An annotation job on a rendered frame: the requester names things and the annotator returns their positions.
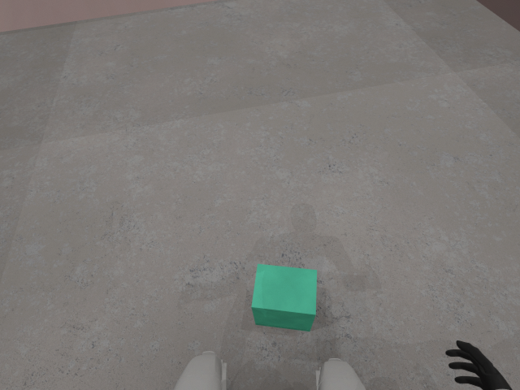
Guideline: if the robot right thigh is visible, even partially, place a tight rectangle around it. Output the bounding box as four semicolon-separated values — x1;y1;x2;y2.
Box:
316;361;366;390

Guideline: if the carton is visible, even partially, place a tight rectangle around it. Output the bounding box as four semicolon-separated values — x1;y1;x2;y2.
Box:
251;264;317;332

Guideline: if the right robot hand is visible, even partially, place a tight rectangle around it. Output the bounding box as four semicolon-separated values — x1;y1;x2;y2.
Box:
445;340;512;390

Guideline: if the robot left thigh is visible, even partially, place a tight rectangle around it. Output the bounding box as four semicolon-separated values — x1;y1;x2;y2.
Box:
173;354;227;390

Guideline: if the robot thigh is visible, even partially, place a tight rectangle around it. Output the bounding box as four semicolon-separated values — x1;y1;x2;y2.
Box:
316;361;366;390
173;354;227;390

